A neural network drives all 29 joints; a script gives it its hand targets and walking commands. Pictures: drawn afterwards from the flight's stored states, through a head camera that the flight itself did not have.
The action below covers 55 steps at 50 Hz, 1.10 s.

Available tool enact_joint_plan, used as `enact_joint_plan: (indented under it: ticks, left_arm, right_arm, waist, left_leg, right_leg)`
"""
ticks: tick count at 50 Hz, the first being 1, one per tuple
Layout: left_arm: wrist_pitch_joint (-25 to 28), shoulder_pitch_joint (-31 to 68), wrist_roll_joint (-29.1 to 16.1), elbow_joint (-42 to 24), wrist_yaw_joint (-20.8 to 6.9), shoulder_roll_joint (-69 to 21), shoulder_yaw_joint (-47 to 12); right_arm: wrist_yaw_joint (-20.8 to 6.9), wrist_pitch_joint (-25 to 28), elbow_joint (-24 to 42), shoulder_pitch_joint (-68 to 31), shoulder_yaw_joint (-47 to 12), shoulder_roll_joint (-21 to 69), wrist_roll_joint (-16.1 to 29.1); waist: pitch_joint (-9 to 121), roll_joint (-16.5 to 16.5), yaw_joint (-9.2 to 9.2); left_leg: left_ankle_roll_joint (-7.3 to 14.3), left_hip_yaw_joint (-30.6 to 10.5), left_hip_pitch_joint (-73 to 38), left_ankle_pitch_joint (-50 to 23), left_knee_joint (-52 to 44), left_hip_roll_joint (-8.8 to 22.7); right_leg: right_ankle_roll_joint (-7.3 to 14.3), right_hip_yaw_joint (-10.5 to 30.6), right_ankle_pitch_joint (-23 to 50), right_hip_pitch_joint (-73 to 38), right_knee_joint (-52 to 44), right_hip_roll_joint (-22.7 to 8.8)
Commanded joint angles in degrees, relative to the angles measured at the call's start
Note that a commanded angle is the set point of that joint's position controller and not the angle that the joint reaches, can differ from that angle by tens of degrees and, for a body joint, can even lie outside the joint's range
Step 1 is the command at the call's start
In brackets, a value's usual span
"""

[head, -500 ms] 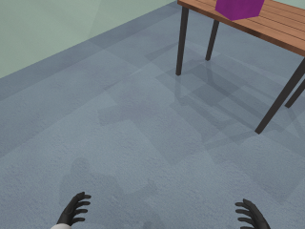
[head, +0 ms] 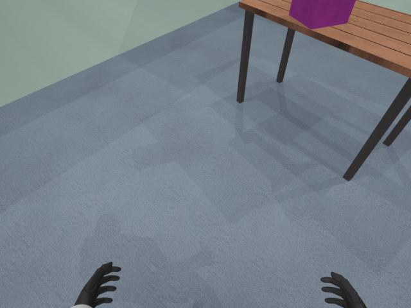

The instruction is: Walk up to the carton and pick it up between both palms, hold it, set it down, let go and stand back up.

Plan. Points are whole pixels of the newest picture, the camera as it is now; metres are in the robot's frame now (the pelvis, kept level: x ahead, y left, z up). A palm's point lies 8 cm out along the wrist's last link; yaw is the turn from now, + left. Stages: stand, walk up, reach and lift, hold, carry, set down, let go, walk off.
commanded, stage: stand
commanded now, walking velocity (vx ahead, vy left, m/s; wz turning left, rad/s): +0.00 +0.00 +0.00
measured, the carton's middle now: out of the picture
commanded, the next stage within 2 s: none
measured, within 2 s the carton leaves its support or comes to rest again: neither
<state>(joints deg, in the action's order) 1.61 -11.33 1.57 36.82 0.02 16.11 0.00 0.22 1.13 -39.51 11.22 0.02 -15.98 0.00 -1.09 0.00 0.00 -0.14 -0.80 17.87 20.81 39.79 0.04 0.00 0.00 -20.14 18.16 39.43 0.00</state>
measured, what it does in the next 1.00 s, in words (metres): stands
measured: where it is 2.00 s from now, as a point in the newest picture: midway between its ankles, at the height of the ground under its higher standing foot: outside the picture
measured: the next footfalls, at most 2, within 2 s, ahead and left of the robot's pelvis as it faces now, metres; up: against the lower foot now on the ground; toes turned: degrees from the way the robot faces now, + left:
none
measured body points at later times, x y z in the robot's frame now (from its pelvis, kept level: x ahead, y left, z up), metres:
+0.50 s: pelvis -0.01 +0.00 +0.00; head -0.01 +0.01 +0.45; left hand +0.14 +0.26 -0.10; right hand +0.13 -0.26 -0.10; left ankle +0.01 +0.12 -0.72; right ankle +0.01 -0.12 -0.72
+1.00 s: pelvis -0.02 +0.01 +0.01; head -0.02 +0.01 +0.46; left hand +0.12 +0.27 -0.10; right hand +0.10 -0.26 -0.10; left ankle +0.01 +0.12 -0.72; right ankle +0.01 -0.12 -0.72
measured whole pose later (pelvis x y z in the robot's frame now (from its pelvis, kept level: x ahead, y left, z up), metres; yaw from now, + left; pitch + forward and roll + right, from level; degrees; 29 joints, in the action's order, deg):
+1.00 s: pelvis -0.02 +0.01 +0.01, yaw +0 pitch -1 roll -1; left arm 1.7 -10.4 1.6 44.2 0.0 16.6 0.0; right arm 0.2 1.5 -46.8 11.2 0.0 -16.5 0.0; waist -1.1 0.0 0.0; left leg 0.2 -0.8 17.9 17.4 36.5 0.0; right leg 0.0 0.0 -16.2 17.6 35.0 0.0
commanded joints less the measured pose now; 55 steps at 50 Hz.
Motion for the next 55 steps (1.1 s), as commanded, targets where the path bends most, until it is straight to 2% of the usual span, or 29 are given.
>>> enact_joint_plan:
  ticks: [1, 26, 55]
  left_arm:
    - [2.31, 3.47, -0.72, -0.6, 0.33, 13.68, 4.98]
    - [2.13, 4.29, -0.93, 3.39, 0.14, 14.01, 4.5]
    - [1.89, 4.67, -1.2, 8.31, -0.01, 13.93, 3.84]
  right_arm:
    - [0.19, 2.26, 2.76, -3.25, 4.65, -13.94, -1.34]
    - [0.02, 2.28, -1.5, -3.9, 4.15, -14.55, -1.3]
    - [-0.05, 2.41, -6.2, -4.34, 3.51, -14.58, -1.1]
  waist:
    - [3.7, 0.18, -0.18]
    - [2.18, 0.03, 0.03]
    - [4.6, 0.09, 0.15]
  left_leg:
    - [4.27, -4.94, -0.58, -10.68, -7.04, 4.41]
    - [4.07, -6.02, -0.5, -8.43, -9.54, 4.57]
    - [3.56, -6.38, -2.74, -9.67, -13.88, 5.32]
  right_leg:
    - [4.04, 5.96, 11.23, -2.38, -7.73, -5.37]
    - [3.79, 6.23, 8.07, -2.5, -9.91, -5.5]
    - [2.96, 5.64, 9.81, -6.07, -13.69, -6.11]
